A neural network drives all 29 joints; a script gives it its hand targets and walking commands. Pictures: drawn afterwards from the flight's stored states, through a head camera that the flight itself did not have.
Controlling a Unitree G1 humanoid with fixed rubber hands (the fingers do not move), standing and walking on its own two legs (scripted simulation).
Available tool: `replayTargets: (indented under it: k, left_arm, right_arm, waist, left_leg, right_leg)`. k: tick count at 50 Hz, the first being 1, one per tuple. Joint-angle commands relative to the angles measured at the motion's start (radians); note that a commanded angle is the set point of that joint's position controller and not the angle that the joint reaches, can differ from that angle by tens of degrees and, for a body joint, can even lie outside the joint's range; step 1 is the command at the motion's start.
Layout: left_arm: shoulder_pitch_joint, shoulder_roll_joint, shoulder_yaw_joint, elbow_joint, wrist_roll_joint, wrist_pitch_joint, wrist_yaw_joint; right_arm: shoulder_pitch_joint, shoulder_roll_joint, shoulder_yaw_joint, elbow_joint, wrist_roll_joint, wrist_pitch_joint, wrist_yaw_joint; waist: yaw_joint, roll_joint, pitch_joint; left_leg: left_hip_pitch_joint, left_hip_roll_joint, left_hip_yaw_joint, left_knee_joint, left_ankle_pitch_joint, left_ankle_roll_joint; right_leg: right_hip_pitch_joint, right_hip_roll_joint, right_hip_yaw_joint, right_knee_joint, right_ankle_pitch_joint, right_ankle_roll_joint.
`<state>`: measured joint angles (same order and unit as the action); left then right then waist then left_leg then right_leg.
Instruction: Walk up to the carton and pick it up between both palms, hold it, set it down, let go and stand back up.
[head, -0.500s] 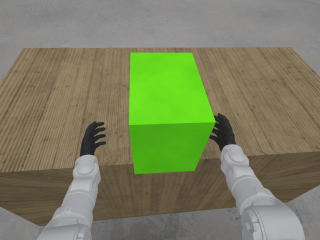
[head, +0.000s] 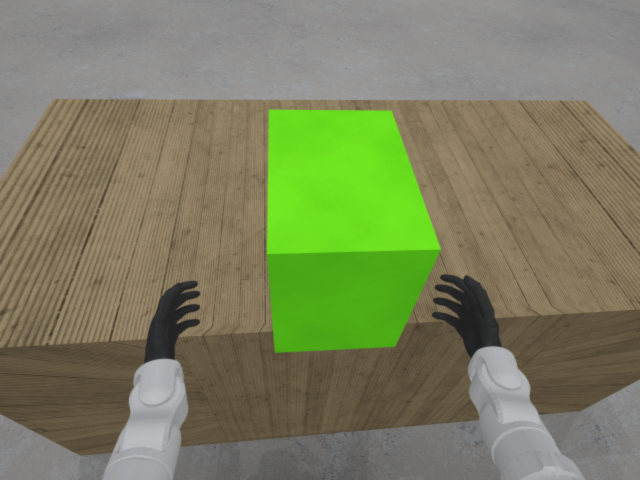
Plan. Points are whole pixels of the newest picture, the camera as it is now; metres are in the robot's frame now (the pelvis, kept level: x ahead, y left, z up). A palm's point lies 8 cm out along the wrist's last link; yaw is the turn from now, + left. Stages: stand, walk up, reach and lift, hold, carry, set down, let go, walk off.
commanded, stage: set down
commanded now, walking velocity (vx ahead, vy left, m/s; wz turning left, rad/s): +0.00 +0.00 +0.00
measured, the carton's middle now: (333, 231) +0.48 +0.05 +0.02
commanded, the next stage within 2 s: none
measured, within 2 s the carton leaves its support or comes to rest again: neither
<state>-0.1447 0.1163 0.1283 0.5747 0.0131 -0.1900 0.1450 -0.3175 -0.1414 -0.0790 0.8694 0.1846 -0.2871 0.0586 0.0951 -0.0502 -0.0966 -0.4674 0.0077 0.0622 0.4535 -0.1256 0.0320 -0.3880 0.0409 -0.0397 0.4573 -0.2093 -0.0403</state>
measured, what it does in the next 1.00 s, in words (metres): stands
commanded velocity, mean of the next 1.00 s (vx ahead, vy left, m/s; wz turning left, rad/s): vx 0.00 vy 0.00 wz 0.00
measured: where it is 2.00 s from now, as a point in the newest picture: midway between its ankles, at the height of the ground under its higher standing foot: outside the picture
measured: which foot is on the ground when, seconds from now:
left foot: down 0.00-1.00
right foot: down 0.00-1.00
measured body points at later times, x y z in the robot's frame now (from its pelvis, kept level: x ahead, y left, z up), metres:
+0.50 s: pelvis -0.01 +0.00 +0.00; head +0.00 +0.02 +0.45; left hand +0.22 +0.23 +0.00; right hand +0.28 -0.19 +0.01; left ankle +0.06 +0.10 -0.74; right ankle +0.01 -0.10 -0.74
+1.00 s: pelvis -0.01 +0.01 +0.00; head -0.01 +0.04 +0.45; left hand +0.20 +0.23 -0.02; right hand +0.24 -0.18 -0.01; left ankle +0.06 +0.10 -0.74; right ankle +0.01 -0.10 -0.74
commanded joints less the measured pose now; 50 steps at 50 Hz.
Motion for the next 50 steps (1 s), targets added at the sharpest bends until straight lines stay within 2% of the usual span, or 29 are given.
replayTargets:
  k: [1,2,4,5,6,9,11,12,14,16,17,19,23,24,26,27,34,36,37,38,39,40,41,42,43,44,45,47,50]
  left_arm:
    - [-0.080,0.032,-0.127,-0.402,-0.124,-0.016,0.002]
    - [-0.184,0.049,-0.142,-0.340,-0.151,-0.005,-0.006]
    - [-0.095,0.031,-0.164,-0.393,-0.149,-0.008,0.013]
    - [-0.096,0.019,-0.184,-0.336,-0.156,0.007,0.002]
    - [-0.017,0.018,-0.174,-0.401,-0.142,0.005,0.009]
    - [-0.066,0.069,-0.119,-0.298,-0.123,0.032,0.001]
    - [-0.100,0.077,-0.118,-0.346,-0.130,0.034,0.021]
    - [-0.031,0.060,-0.132,-0.418,-0.135,0.038,0.034]
    - [0.128,0.020,-0.173,-0.465,-0.141,0.058,0.024]
    - [0.045,0.033,-0.164,-0.457,-0.127,0.065,0.019]
    - [0.202,-0.005,-0.158,-0.487,-0.118,0.069,0.018]
    - [0.146,0.015,-0.156,-0.515,-0.116,0.074,0.018]
    - [0.194,0.029,-0.156,-0.520,-0.126,0.075,0.005]
    - [0.199,0.031,-0.154,-0.555,-0.120,0.067,0.015]
    - [0.298,0.024,-0.178,-0.648,-0.140,0.061,0.018]
    - [0.205,0.033,-0.195,-0.666,-0.159,0.049,0.026]
    - [0.247,0.056,-0.205,-0.568,-0.160,0.094,0.022]
    - [0.238,0.056,-0.199,-0.563,-0.158,0.113,0.036]
    - [0.232,0.061,-0.223,-0.491,-0.156,0.135,0.023]
    - [0.251,0.036,-0.226,-0.644,-0.154,0.116,0.039]
    - [0.291,0.034,-0.219,-0.517,-0.151,0.135,0.025]
    - [0.182,0.070,-0.191,-0.591,-0.154,0.119,0.031]
    - [0.181,0.072,-0.199,-0.522,-0.150,0.131,0.029]
    - [0.228,0.046,-0.233,-0.610,-0.139,0.133,0.047]
    - [0.244,0.025,-0.238,-0.551,-0.141,0.147,0.037]
    - [0.223,0.038,-0.213,-0.541,-0.121,0.144,0.044]
    - [0.220,0.031,-0.228,-0.481,-0.130,0.158,0.036]
    - [0.195,0.035,-0.245,-0.592,-0.134,0.157,0.043]
    - [0.267,-0.014,-0.294,-0.567,-0.117,0.175,0.053]
  right_arm:
    - [-0.071,-0.231,0.136,-0.342,0.127,-0.049,0.031]
    - [-0.167,-0.225,0.109,-0.337,0.103,-0.032,0.027]
    - [-0.046,-0.211,0.127,-0.304,0.113,-0.021,0.045]
    - [-0.044,-0.196,0.129,-0.271,0.108,0.003,0.041]
    - [0.030,-0.205,0.123,-0.312,0.103,-0.005,0.045]
    - [-0.014,-0.177,0.124,-0.362,0.076,0.016,0.032]
    - [-0.035,-0.170,0.124,-0.399,0.095,0.016,0.036]
    - [0.031,-0.191,0.122,-0.402,0.111,0.020,0.041]
    - [0.156,-0.185,0.117,-0.430,0.114,0.018,0.045]
    - [0.090,-0.178,0.108,-0.458,0.106,0.015,0.044]
    - [0.240,-0.196,0.120,-0.459,0.120,0.006,0.050]
    - [0.196,-0.188,0.121,-0.489,0.123,0.009,0.047]
    - [0.253,-0.184,0.114,-0.521,0.099,0.005,0.041]
    - [0.273,-0.178,0.122,-0.557,0.108,-0.001,0.043]
    - [0.365,-0.193,0.121,-0.606,0.119,-0.007,0.039]
    - [0.301,-0.167,0.120,-0.607,0.125,-0.008,0.039]
    - [0.423,-0.135,0.111,-0.634,0.093,0.036,0.037]
    - [0.380,-0.172,0.101,-0.624,0.097,0.049,0.043]
    - [0.381,-0.162,0.093,-0.549,0.084,0.068,0.030]
    - [0.408,-0.176,0.077,-0.657,0.088,0.058,0.049]
    - [0.445,-0.176,0.082,-0.591,0.091,0.072,0.053]
    - [0.377,-0.168,0.099,-0.707,0.095,0.057,0.043]
    - [0.375,-0.170,0.096,-0.620,0.078,0.080,0.043]
    - [0.391,-0.204,0.061,-0.651,0.081,0.066,0.051]
    - [0.419,-0.191,0.060,-0.593,0.072,0.084,0.055]
    - [0.388,-0.176,0.082,-0.612,0.080,0.080,0.058]
    - [0.378,-0.186,0.081,-0.530,0.077,0.100,0.061]
    - [0.366,-0.215,0.025,-0.557,0.054,0.095,0.069]
    - [0.399,-0.216,0.034,-0.558,0.070,0.108,0.093]
  waist:
    - [-0.062,0.039,-0.364]
    - [-0.091,0.043,-0.368]
    - [-0.077,0.045,-0.294]
    - [-0.099,0.030,-0.261]
    - [-0.085,0.036,-0.252]
    - [-0.083,-0.035,-0.204]
    - [-0.050,-0.008,-0.218]
    - [-0.060,0.021,-0.213]
    - [-0.083,-0.015,-0.201]
    - [-0.096,0.022,-0.213]
    - [-0.083,-0.024,-0.179]
    - [-0.088,0.017,-0.172]
    - [-0.094,-0.030,-0.124]
    - [-0.079,-0.008,-0.162]
    - [-0.099,-0.036,-0.178]
    - [-0.083,-0.007,-0.166]
    - [-0.105,-0.048,-0.032]
    - [-0.078,-0.018,-0.018]
    - [-0.119,-0.068,0.045]
    - [-0.106,-0.037,-0.038]
    - [-0.105,-0.044,0.000]
    - [-0.085,-0.067,-0.060]
    - [-0.094,-0.055,0.003]
    - [-0.104,-0.016,-0.020]
    - [-0.113,-0.009,0.011]
    - [-0.075,-0.004,-0.020]
    - [-0.096,-0.009,0.028]
    - [-0.133,-0.026,-0.018]
    - [-0.119,0.025,0.004]
  left_leg:
    - [0.578,0.041,-0.132,-0.004,0.319,-0.063]
    - [0.538,0.036,-0.122,-0.019,0.207,-0.064]
    - [0.522,0.043,-0.129,-0.040,0.157,-0.059]
    - [0.497,0.049,-0.128,-0.054,0.094,-0.048]
    - [0.507,0.042,-0.121,-0.057,0.148,-0.051]
    - [0.408,0.032,-0.105,-0.079,0.017,-0.023]
    - [0.420,0.035,-0.106,-0.097,-0.051,-0.032]
    - [0.390,0.038,-0.104,-0.092,-0.010,-0.033]
    - [0.484,0.045,-0.118,-0.090,0.087,-0.033]
    - [0.453,0.033,-0.107,-0.097,0.079,-0.029]
    - [0.507,0.040,-0.108,-0.089,0.145,-0.028]
    - [0.491,0.033,-0.098,-0.084,0.129,-0.027]
    - [0.425,0.026,-0.100,-0.085,0.084,-0.007]
    - [0.442,0.022,-0.089,-0.088,0.103,-0.015]
    - [0.481,0.030,-0.096,-0.082,0.139,-0.019]
    - [0.453,0.024,-0.090,-0.084,0.072,-0.028]
    - [0.448,0.033,-0.080,-0.106,-0.083,-0.014]
    - [0.445,0.036,-0.090,-0.123,-0.135,-0.021]
    - [0.494,0.025,-0.095,-0.100,-0.151,-0.018]
    - [0.466,0.047,-0.101,-0.128,-0.118,-0.016]
    - [0.480,0.037,-0.101,-0.123,-0.159,-0.021]
    - [0.481,0.024,-0.078,-0.097,-0.137,-0.016]
    - [0.465,0.031,-0.085,-0.104,-0.182,-0.024]
    - [0.500,0.033,-0.105,-0.106,-0.144,-0.034]
    - [0.487,0.054,-0.106,-0.138,-0.187,-0.031]
    - [0.483,0.046,-0.104,-0.133,-0.192,-0.033]
    - [0.459,0.055,-0.116,-0.147,-0.251,-0.028]
    - [0.505,0.063,-0.146,-0.134,-0.282,-0.034]
    - [0.457,0.098,-0.189,-0.193,-0.334,-0.040]
  right_leg:
    - [0.103,-0.036,0.044,-0.143,0.084,-0.030]
    - [0.052,-0.046,0.039,-0.148,0.006,-0.018]
    - [0.051,-0.050,0.052,-0.145,-0.040,-0.026]
    - [0.047,-0.063,0.066,-0.155,-0.063,-0.024]
    - [0.075,-0.055,0.053,-0.149,-0.025,-0.028]
    - [0.113,-0.083,0.076,-0.147,-0.077,0.006]
    - [0.088,-0.090,0.080,-0.143,-0.149,0.009]
    - [0.113,-0.079,0.073,-0.130,-0.118,0.000]
    - [0.124,-0.080,0.062,-0.144,-0.022,0.015]
    - [0.132,-0.065,0.069,-0.140,-0.035,0.001]
    - [0.144,-0.056,0.045,-0.146,0.028,-0.005]
    - [0.122,-0.063,0.067,-0.159,0.006,-0.005]
    - [0.147,-0.091,0.114,-0.162,-0.052,0.011]
    - [0.159,-0.082,0.091,-0.149,-0.011,0.012]
    - [0.164,-0.071,0.085,-0.154,0.006,0.010]
    - [0.146,-0.093,0.101,-0.164,-0.064,0.012]
    - [0.064,-0.118,0.137,-0.203,-0.196,0.011]
    - [0.050,-0.094,0.113,-0.180,-0.234,-0.002]
    - [0.006,-0.117,0.113,-0.203,-0.243,-0.013]
    - [0.060,-0.073,0.087,-0.170,-0.197,-0.006]
    - [0.033,-0.103,0.117,-0.201,-0.250,-0.009]
    - [0.022,-0.118,0.133,-0.198,-0.276,-0.006]
    - [-0.008,-0.113,0.127,-0.186,-0.289,0.001]
    - [0.013,-0.101,0.107,-0.177,-0.232,-0.018]
    - [0.015,-0.091,0.091,-0.177,-0.232,-0.006]
    - [0.016,-0.095,0.086,-0.168,-0.213,-0.010]
    - [0.025,-0.084,0.084,-0.160,-0.236,-0.004]
    - [0.010,-0.078,0.066,-0.143,-0.223,-0.014]
    - [0.077,-0.053,0.053,-0.114,-0.156,-0.003]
